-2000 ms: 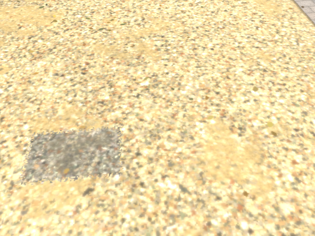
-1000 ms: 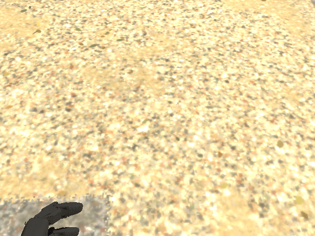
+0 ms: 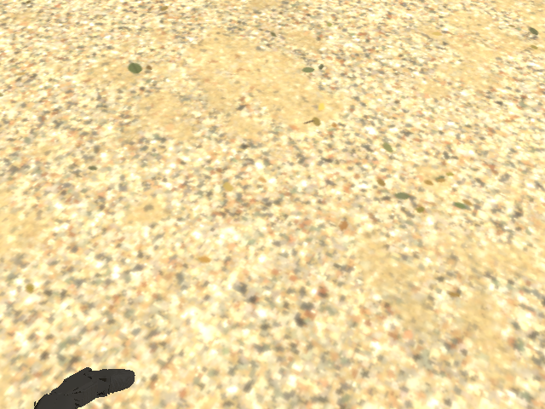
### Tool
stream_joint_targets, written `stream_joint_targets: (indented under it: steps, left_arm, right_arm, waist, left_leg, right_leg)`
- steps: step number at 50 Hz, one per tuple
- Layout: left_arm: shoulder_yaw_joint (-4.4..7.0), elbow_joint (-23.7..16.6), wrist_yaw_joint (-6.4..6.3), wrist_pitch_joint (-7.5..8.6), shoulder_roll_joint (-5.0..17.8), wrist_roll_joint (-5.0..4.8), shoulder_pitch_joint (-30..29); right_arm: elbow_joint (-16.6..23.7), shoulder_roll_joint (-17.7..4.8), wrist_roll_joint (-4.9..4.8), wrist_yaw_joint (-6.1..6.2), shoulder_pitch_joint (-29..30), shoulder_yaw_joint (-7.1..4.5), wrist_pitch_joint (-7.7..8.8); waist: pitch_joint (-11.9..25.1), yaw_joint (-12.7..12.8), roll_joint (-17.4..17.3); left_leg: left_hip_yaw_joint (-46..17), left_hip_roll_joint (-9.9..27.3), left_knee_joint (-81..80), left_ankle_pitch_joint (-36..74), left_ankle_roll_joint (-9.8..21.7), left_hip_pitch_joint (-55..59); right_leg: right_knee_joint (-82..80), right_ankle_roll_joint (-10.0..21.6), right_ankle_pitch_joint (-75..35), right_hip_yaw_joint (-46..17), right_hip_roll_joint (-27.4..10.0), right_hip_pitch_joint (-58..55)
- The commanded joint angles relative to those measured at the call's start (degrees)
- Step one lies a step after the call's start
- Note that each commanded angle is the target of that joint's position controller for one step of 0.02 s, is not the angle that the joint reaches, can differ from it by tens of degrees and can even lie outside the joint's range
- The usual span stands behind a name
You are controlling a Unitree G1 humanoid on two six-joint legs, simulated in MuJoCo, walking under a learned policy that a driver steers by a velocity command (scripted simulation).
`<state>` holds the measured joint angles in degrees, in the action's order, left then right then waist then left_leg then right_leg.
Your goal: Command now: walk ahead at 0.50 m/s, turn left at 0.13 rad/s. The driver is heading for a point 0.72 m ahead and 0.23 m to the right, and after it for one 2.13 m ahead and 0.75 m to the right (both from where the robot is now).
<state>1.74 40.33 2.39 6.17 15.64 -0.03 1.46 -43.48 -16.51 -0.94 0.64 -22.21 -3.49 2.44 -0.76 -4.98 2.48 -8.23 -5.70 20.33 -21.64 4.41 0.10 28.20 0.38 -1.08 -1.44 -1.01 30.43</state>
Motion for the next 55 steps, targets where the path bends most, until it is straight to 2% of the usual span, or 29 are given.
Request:
stream_joint_targets:
  steps: [1,2,3,4,5,6,8,9,12,17,22,25,26,27,28,29,30,31,33,38,42,46,49,50,51,52,53,54,55]
  left_arm:
    - [2.97,-3.28,-0.16,1.37,8.15,-0.07,1.59]
    - [3.84,-1.40,-0.40,1.39,10.28,0.28,9.61]
    - [4.64,-0.19,-0.48,1.22,13.94,0.73,19.04]
    - [5.17,1.98,0.12,0.62,15.21,-0.07,22.12]
    - [3.82,1.64,0.24,0.36,10.11,-1.95,21.16]
    - [3.27,0.68,-0.10,-0.13,8.37,-1.63,16.84]
    - [2.89,-0.41,-0.41,-0.76,7.71,-0.26,13.17]
    - [2.64,-0.66,-0.64,-0.76,7.30,0.22,12.70]
    - [2.90,-0.33,-1.29,-0.87,7.91,-0.66,13.13]
    - [4.06,0.97,-2.73,-1.94,10.80,-1.37,16.78]
    - [4.26,1.73,-3.29,-3.13,10.62,-1.86,20.29]
    - [3.63,0.78,-3.22,-3.48,8.12,-1.30,18.93]
    - [2.30,-0.47,-2.98,-3.25,4.38,-0.31,18.82]
    - [1.19,-2.46,-3.00,-2.65,1.07,-1.78,26.10]
    - [2.25,-1.24,-3.23,-2.69,6.77,-2.56,25.58]
    - [3.17,-1.65,-3.23,-3.01,9.63,-2.26,20.46]
    - [3.26,-1.96,-3.28,-3.35,9.18,-1.68,18.09]
    - [3.39,-2.53,-3.09,-3.49,8.56,-1.19,16.46]
    - [3.31,-3.16,-2.42,-4.15,6.59,-1.66,16.25]
    - [2.55,-5.83,-1.72,-4.81,4.11,-1.19,11.45]
    - [1.86,-7.49,-0.32,-4.08,3.16,-1.21,4.97]
    - [1.77,-10.34,0.92,-4.06,3.48,-1.43,-0.90]
    - [3.03,-11.13,1.26,-4.48,5.97,-1.01,1.35]
    - [4.18,-10.00,1.08,-4.73,7.90,-0.95,6.93]
    - [6.05,-7.51,0.35,-5.01,11.06,-0.87,16.57]
    - [7.35,-6.36,-1.07,-5.63,16.17,-0.94,22.53]
    - [7.28,-9.21,-1.03,-5.05,20.10,-0.40,18.06]
    - [5.88,-10.19,-0.47,-4.53,14.79,-0.23,18.28]
    - [5.09,-9.67,-0.38,-3.97,12.63,-0.10,16.26]
  right_arm:
    - [1.83,-9.46,0.08,0.44,-0.05,-2.41,-0.29]
    - [2.46,-8.38,0.51,0.45,0.85,-1.82,-0.34]
    - [3.56,-5.84,1.78,0.56,-1.09,-0.72,-0.01]
    - [3.28,-2.27,0.78,0.14,-7.60,0.27,0.96]
    - [3.58,-7.25,0.29,-0.17,-3.06,-0.36,1.76]
    - [5.19,-8.88,-0.46,-0.48,3.86,-0.89,2.43]
    - [6.43,-7.50,1.13,-0.60,8.63,-0.82,3.54]
    - [6.55,-6.64,1.57,-0.71,7.72,-0.82,3.68]
    - [6.95,-4.40,1.82,-0.56,7.64,-0.27,3.16]
    - [9.31,-2.58,1.38,-0.91,18.47,0.80,3.54]
    - [10.61,-5.31,0.31,-1.57,22.46,-0.28,4.47]
    - [8.52,-8.26,0.67,-0.97,13.07,-2.03,5.00]
    - [7.72,-11.55,1.52,-0.41,4.45,-2.97,5.00]
    - [5.90,-15.63,1.89,-0.64,0.52,-3.99,3.90]
    - [6.10,-10.83,1.15,-1.01,1.33,-3.06,3.65]
    - [6.38,-7.65,0.89,-0.91,3.52,-2.17,3.56]
    - [6.40,-6.41,1.21,-0.96,6.29,-1.63,3.47]
    - [5.92,-4.89,1.39,-1.03,8.20,-1.20,3.34]
    - [5.11,-4.19,1.73,-0.94,9.62,-1.06,3.65]
    - [2.46,-7.07,1.37,-0.74,8.88,-2.19,4.23]
    - [0.83,-8.97,1.00,-0.42,7.85,-2.51,3.56]
    - [-1.22,-10.95,-0.06,-0.35,4.78,-3.05,2.45]
    - [-1.54,-13.31,-0.74,0.08,4.73,-3.77,1.33]
    - [-1.43,-13.96,-0.93,0.32,5.04,-3.93,0.88]
    - [-0.94,-12.92,-0.98,0.62,5.68,-3.47,0.68]
    - [0.62,-8.41,1.49,0.55,3.46,-1.85,1.11]
    - [3.65,-4.42,2.21,-0.25,-0.21,-0.01,2.52]
    - [3.37,-10.42,0.67,-0.91,5.48,-1.30,3.69]
    - [5.06,-10.41,-0.68,-0.97,9.64,-1.18,3.99]
  waist:
    - [2.20,4.66,-8.94]
    - [8.93,8.36,-8.12]
    - [17.96,10.47,-0.27]
    - [21.66,7.73,15.79]
    - [16.35,9.66,9.09]
    - [7.75,9.82,4.38]
    - [1.25,7.43,-2.01]
    - [1.77,5.85,-0.64]
    - [1.92,4.58,1.92]
    - [0.05,7.94,1.95]
    - [0.48,8.07,3.17]
    - [4.68,2.41,3.43]
    - [12.31,-1.19,-2.87]
    - [18.90,1.90,-21.08]
    - [14.73,1.10,-16.74]
    - [7.95,0.16,-11.29]
    - [4.51,1.23,-7.68]
    - [1.86,2.18,-7.48]
    - [0.39,3.80,-9.81]
    - [-0.96,3.80,-6.63]
    - [-2.27,1.60,-5.49]
    - [-4.02,0.28,-5.43]
    - [-0.82,3.35,-7.69]
    - [2.60,6.87,-7.85]
    - [7.18,12.08,-6.20]
    - [12.65,12.35,4.51]
    - [21.96,6.65,15.27]
    - [23.72,11.31,4.60]
    - [15.96,10.29,2.64]
  left_leg:
    - [-7.13,15.39,6.00,45.49,5.47,2.26]
    - [-4.16,12.82,16.09,48.61,3.79,-1.63]
    - [-1.05,7.69,33.61,32.75,1.21,-14.36]
    - [2.00,-0.45,50.29,-8.48,-3.08,-34.73]
    - [-1.20,3.24,54.61,-9.68,-2.80,-42.09]
    - [0.49,5.80,53.80,-4.21,-2.71,-44.73]
    - [2.18,8.91,47.10,2.02,-3.15,-41.91]
    - [2.18,9.88,44.21,3.53,-3.63,-38.78]
    - [4.21,9.79,34.97,3.64,-6.04,-35.63]
    - [5.09,6.82,15.69,21.53,-7.96,-28.71]
    - [2.87,5.45,7.99,21.67,-6.81,-23.10]
    - [3.08,7.53,4.01,17.44,-2.91,-7.98]
    - [-5.91,17.33,4.62,13.27,0.78,5.48]
    - [-30.15,29.20,-0.29,0.61,9.26,20.21]
    - [-35.19,29.59,-3.18,-10.10,9.24,17.24]
    - [-26.75,27.09,-3.80,-7.62,7.11,11.19]
    - [-19.38,24.60,-4.55,0.40,5.95,5.28]
    - [-14.15,22.38,-5.84,6.47,5.62,0.92]
    - [-6.87,20.06,-8.62,12.42,5.19,-4.39]
    - [2.80,20.76,-11.80,22.80,6.92,-4.81]
    - [10.67,19.48,-11.77,26.06,5.23,-3.82]
    - [14.12,21.29,-9.93,29.26,3.70,1.54]
    - [17.45,21.63,-0.33,52.92,1.90,4.98]
    - [18.83,20.85,8.20,60.54,1.06,4.18]
    - [20.31,18.44,21.34,59.34,-1.14,-2.06]
    - [20.04,14.45,40.50,26.82,-4.30,-18.60]
    - [11.28,2.38,60.43,-14.96,-7.55,-38.29]
    - [1.94,5.87,62.60,-12.89,-6.68,-41.30]
    - [3.02,7.59,60.32,-8.89,-5.92,-42.55]
  right_leg:
    - [-2.87,3.68,4.18,2.80,2.11,-7.14]
    - [-1.11,6.54,0.93,0.80,-0.43,-20.27]
    - [1.38,12.21,-1.42,-13.44,-10.64,-38.49]
    - [-6.38,20.05,11.81,-38.65,-20.04,-52.83]
    - [-10.47,18.05,22.98,-41.63,-18.77,-50.87]
    - [-11.71,15.86,21.31,-33.69,-16.70,-42.98]
    - [-13.87,14.82,8.99,-25.43,-12.47,-30.65]
    - [-14.84,14.68,4.69,-23.24,-10.86,-27.93]
    - [-16.79,15.57,-0.75,-18.44,-8.86,-22.91]
    - [-16.82,12.46,1.17,-13.64,-5.48,-16.05]
    - [-11.49,10.07,7.52,-19.78,-7.48,-19.67]
    - [-0.72,6.73,5.89,-19.34,-4.01,-17.44]
    - [15.11,4.63,13.21,-14.55,-0.33,-11.00]
    - [32.16,1.78,34.62,-7.02,6.22,6.94]
    - [40.70,1.05,34.05,-8.14,1.79,14.02]
    - [43.18,0.75,28.75,-7.65,0.05,15.62]
    - [42.72,0.17,24.51,-6.33,-1.76,13.95]
    - [40.55,-0.20,21.69,-6.11,-3.10,13.00]
    - [38.45,-0.56,18.82,-5.07,-5.05,9.53]
    - [29.28,-1.87,10.53,-4.23,-6.07,11.86]
    - [16.77,-0.85,0.26,-0.93,-5.06,8.71]
    - [9.91,1.46,2.36,2.07,-3.86,8.00]
    - [8.04,4.83,10.78,6.38,0.63,0.34]
    - [6.73,6.48,11.87,7.77,3.13,-7.41]
    - [2.70,8.63,6.74,7.11,5.08,-21.58]
    - [3.25,12.41,-5.36,-8.46,-5.61,-39.33]
    - [-4.12,25.17,-5.24,-41.41,-20.03,-53.27]
    - [-6.41,22.79,-8.67,-38.12,-19.23,-51.31]
    - [-5.83,20.66,-14.67,-28.76,-16.93,-44.21]
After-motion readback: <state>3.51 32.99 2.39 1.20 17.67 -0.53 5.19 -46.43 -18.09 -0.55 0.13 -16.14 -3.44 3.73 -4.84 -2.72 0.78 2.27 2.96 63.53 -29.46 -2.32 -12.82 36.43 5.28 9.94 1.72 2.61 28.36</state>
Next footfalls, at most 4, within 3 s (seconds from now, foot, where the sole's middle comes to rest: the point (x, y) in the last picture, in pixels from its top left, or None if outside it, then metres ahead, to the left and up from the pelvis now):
0.04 right None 0.20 -0.12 -0.77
0.52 left None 0.47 0.08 -0.77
1.02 right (355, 341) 0.63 -0.27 -0.77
1.48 left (305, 268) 0.86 -0.17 -0.77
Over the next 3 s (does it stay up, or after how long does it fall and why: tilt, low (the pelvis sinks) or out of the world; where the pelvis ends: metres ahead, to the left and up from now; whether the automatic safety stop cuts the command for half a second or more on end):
stays up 0.73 -0.19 0.00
